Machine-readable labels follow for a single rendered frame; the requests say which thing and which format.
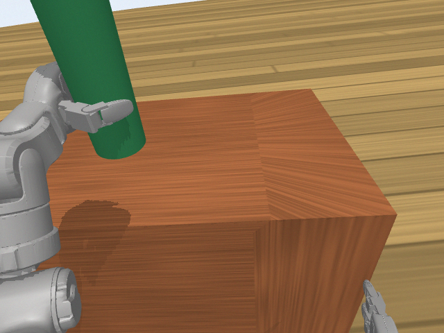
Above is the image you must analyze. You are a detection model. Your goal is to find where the right robot hand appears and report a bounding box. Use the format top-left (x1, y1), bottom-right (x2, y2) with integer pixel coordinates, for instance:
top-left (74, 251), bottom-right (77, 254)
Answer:
top-left (361, 280), bottom-right (398, 333)

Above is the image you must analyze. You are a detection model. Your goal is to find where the left robot hand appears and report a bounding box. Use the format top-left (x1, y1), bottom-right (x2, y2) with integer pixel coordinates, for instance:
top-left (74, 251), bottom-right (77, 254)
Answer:
top-left (23, 61), bottom-right (134, 134)

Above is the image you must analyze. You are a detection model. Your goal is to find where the left robot arm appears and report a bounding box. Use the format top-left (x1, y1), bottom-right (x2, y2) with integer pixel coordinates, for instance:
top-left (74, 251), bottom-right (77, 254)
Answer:
top-left (0, 101), bottom-right (82, 333)

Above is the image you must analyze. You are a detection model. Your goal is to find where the bottle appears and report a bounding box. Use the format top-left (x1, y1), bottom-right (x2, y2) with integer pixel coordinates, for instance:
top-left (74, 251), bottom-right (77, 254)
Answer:
top-left (30, 0), bottom-right (146, 160)

